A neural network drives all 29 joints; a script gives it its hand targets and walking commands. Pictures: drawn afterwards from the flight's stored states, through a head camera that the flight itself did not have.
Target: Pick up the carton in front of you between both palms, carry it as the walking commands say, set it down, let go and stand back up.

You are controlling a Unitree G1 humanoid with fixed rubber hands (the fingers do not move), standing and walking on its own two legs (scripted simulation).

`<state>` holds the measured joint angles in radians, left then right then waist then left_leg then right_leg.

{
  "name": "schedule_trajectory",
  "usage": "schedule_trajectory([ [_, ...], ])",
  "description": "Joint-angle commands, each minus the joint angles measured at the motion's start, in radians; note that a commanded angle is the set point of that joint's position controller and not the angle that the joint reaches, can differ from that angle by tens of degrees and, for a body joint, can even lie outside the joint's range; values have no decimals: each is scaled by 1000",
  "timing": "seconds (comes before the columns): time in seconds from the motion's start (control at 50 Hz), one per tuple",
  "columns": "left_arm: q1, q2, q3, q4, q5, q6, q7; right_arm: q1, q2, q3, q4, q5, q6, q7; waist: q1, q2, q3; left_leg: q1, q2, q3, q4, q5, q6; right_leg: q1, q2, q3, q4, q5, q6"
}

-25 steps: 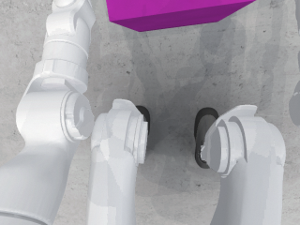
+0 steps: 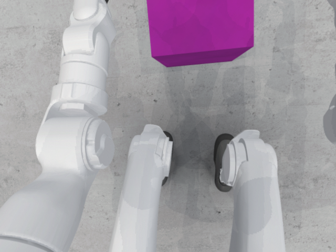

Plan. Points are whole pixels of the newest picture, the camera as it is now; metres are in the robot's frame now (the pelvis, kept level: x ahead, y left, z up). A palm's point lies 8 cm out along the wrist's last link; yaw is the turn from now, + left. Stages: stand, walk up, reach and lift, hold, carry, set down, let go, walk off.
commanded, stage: set down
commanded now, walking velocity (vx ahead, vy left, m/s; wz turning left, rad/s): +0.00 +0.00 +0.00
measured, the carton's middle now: (197, 19) +0.57 +0.00 -0.33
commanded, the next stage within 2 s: let go in 0.60 s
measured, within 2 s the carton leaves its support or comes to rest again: neither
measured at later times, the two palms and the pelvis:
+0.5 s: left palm out of the picture +0.56 +0.18 +0.04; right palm out of the picture +0.60 -0.21 +0.04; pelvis +0.02 -0.01 +0.13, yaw -1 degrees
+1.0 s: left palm out of the picture +0.47 +0.20 +0.14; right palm out of the picture +0.48 -0.23 +0.14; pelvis +0.07 +0.00 +0.25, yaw -4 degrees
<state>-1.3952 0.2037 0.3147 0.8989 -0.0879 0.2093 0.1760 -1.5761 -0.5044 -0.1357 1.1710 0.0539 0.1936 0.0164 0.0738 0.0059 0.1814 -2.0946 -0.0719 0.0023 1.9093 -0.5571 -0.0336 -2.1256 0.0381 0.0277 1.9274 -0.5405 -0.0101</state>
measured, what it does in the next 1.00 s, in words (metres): rises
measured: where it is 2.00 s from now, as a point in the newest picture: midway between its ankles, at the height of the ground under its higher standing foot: (191, 169)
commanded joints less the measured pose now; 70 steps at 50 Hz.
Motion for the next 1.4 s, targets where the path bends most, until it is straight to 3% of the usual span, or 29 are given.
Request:
schedule_trajectory([
  [0.0,-237,116,28,-124,19,-11,-8,-286,-110,-21,-114,-18,-8,9,26,-115,-1132,484,-13,80,-209,289,-23,682,20,-34,-205,288,2],
  [0.26,-139,135,31,-253,3,34,-31,-231,-100,-45,-276,-39,50,20,31,-168,-1380,597,-23,98,-445,423,-24,1048,37,-23,-425,511,13],
  [0.62,24,52,88,-253,114,-2,-82,-56,-21,-152,-229,-153,8,61,21,-116,-1205,842,-6,68,-830,487,-38,1227,30,-9,-815,580,17],
  [0.7,146,54,87,-272,162,-17,-116,86,34,-183,-276,-202,1,34,10,-112,-1270,927,-12,70,-896,549,-32,1367,30,0,-882,689,21],
  [0.82,429,94,10,-355,198,-52,-192,409,141,-176,-481,-204,-20,-35,0,-84,-1305,1083,-8,52,-992,650,-7,1536,24,14,-976,820,30],
  [0.94,655,80,-61,-404,164,-95,-235,652,180,-132,-618,-157,-73,-34,-8,-44,-1123,1313,21,2,-1087,679,7,1464,22,2,-1103,684,28],
  [1.1,990,58,-121,-400,116,-160,-250,1021,209,-91,-611,-135,-137,-6,-26,-29,-917,1511,41,-36,-1185,681,5,1502,12,3,-1213,588,24],
  [1.24,1247,63,-177,-456,87,-208,-244,1298,209,-39,-651,-99,-187,3,-33,6,-750,1679,50,-46,-1273,711,2,1609,3,6,-1303,565,18],
  [1.38,1477,71,-231,-516,63,-225,-241,1543,208,8,-719,-75,-214,9,-38,-1,-558,1810,45,-40,-1392,674,0,1820,1,-3,-1417,556,20],
])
